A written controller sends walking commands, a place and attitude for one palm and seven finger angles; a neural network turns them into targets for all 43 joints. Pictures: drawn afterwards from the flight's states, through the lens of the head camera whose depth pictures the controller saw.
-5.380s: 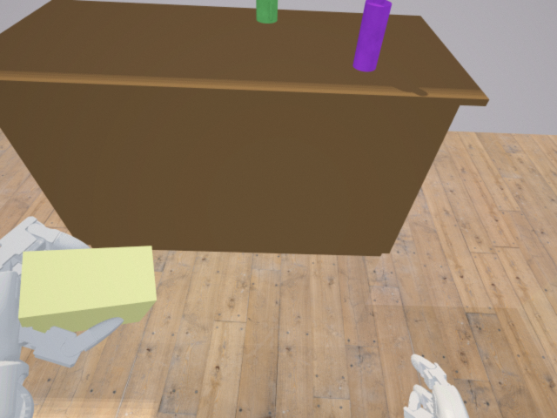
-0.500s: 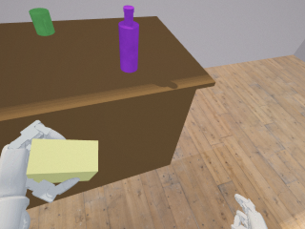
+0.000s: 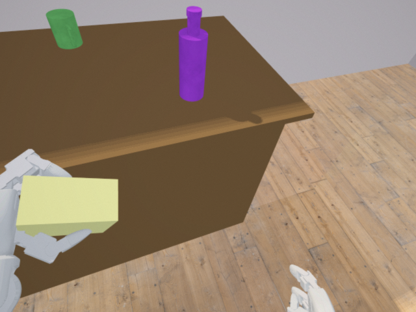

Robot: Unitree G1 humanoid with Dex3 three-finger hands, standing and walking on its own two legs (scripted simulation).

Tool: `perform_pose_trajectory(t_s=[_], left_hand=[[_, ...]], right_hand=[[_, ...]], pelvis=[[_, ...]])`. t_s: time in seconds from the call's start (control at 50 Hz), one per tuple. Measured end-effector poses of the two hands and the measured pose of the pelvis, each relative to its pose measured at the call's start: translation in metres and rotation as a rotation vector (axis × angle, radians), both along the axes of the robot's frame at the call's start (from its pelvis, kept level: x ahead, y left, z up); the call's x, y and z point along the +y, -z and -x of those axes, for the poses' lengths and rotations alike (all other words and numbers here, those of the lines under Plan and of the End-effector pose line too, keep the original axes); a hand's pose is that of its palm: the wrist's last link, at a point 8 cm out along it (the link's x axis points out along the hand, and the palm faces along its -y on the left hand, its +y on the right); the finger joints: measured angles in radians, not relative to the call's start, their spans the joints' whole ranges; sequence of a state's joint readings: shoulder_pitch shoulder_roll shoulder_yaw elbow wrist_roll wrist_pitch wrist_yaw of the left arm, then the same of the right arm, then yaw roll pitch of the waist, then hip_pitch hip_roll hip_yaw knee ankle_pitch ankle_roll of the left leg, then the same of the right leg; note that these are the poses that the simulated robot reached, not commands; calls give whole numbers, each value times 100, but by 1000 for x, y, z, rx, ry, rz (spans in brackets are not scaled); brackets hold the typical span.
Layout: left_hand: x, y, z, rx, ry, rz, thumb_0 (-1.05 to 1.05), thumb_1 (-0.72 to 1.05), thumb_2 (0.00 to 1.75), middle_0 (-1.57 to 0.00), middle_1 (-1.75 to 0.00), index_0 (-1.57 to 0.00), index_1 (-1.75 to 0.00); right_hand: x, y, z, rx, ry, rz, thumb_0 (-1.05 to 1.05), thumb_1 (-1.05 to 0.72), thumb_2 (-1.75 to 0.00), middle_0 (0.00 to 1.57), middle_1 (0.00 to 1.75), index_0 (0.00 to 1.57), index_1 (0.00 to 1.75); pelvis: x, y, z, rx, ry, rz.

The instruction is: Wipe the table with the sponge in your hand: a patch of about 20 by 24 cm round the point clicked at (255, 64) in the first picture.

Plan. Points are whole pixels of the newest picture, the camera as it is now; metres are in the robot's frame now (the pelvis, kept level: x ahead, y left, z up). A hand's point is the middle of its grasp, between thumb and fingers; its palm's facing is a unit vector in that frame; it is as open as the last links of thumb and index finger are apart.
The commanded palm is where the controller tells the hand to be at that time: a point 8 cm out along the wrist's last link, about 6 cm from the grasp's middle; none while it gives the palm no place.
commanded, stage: come to a stop and stand still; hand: left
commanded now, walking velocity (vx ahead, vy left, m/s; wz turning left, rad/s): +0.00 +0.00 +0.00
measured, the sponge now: (83, 208) +0.23 +0.22 +0.12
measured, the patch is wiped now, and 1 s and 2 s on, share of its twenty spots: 0.00 0.00 0.00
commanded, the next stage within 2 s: look again from close up in 0.68 s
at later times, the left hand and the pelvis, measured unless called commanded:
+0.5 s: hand (67, 171) +0.27 +0.25 +0.15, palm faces +0.34 -0.85 -0.39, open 10.4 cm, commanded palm +0.21 +0.29 +0.17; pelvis +0.05 +0.01 +0.00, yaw +0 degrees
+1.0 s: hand (71, 183) +0.25 +0.23 +0.15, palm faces +0.37 -0.85 -0.37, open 10.4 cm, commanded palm +0.20 +0.27 +0.17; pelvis +0.04 -0.01 +0.00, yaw +1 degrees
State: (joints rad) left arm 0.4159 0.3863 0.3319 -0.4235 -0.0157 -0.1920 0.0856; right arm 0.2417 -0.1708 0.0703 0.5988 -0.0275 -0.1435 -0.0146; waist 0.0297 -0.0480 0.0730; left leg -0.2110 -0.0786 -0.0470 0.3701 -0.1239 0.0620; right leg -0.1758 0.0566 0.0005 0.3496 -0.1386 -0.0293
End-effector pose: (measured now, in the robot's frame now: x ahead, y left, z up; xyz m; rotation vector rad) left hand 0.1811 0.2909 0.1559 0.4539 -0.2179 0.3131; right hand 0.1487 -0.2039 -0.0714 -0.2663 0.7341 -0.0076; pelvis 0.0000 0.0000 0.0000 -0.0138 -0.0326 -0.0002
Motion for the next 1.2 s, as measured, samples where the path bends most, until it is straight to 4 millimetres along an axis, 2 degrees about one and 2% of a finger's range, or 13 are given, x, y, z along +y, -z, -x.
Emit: perform_pose_trajectory(t_s=[0.08,0.14,0.24,0.32,0.42,0.56,0.76,0.88,1.0,1.2], left_hand=[[6,-14,-4,-58,-12,-17,-1,-51,100,-69,-137,-70,-137],[9,-17,-11,-80,-20,-6,-1,-51,100,-69,-137,-70,-137],[12,-5,-28,-36,-38,33,-1,-51,100,-69,-137,-70,-137],[10,4,-41,13,-37,52,-1,-51,100,-69,-137,-70,-137],[3,-2,-50,12,-8,34,-1,-51,100,-69,-137,-70,-136],[-1,-16,-50,-9,-3,-16,-1,-51,100,-69,-137,-70,-136],[-5,1,-43,49,-60,46,-1,-51,101,-69,-137,-70,-136],[-15,-4,-39,20,-36,47,-1,-51,101,-69,-137,-70,-136],[-16,-12,-30,-2,-34,27,-1,-51,101,-69,-137,-70,-136],[-15,1,-16,38,-67,66,-1,-51,101,-69,-137,-70,-136]], right_hand=[[2,-4,-21,-25,-16,9,2,-90,-90,20,30,20,30],[2,-9,-39,-51,-17,14,2,-90,-90,20,30,20,30],[2,-15,-66,-89,-4,13,1,-90,-90,20,30,20,30],[2,-17,-81,-96,4,8,1,-90,-90,20,30,20,30],[0,-14,-89,-80,8,3,1,-90,-90,20,30,20,29],[-5,-5,-87,-44,33,-15,1,-90,-90,20,30,20,29],[-20,2,-71,-6,59,-5,1,-90,-90,20,30,20,29],[-26,-1,-66,-21,63,4,1,-90,-90,20,30,20,29],[-31,-5,-62,-42,73,0,1,-90,-90,20,30,20,29],[-33,-3,-49,-28,68,3,1,-90,-90,20,30,20,29]], pelvis=[[6,0,-12,12,-2,5],[9,-1,-21,21,-3,5],[11,-1,-34,35,-1,3],[11,-1,-42,44,-3,3],[8,-1,-49,50,-6,3],[5,0,-55,56,-6,4],[-3,0,-52,49,-10,2],[-8,0,-46,42,-14,4],[-11,-1,-41,38,-13,4],[-12,-1,-32,32,-19,8]])
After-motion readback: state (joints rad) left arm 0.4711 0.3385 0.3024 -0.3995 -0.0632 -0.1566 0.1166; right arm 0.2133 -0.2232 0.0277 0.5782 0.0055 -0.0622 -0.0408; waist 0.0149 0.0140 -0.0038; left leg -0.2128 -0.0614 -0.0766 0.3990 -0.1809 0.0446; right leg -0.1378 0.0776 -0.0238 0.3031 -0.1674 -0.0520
